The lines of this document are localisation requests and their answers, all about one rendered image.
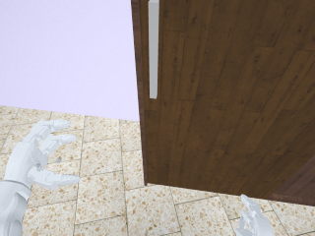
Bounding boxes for handle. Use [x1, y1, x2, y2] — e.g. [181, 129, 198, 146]
[148, 0, 159, 99]

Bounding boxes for right robot hand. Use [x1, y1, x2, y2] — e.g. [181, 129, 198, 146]
[235, 194, 275, 236]

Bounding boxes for wardrobe door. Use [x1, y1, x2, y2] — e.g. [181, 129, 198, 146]
[139, 0, 315, 200]
[273, 155, 315, 200]

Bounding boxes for left robot hand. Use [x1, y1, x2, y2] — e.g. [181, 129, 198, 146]
[3, 119, 81, 191]

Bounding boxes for left robot forearm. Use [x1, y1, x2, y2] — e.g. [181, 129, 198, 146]
[0, 180, 32, 236]

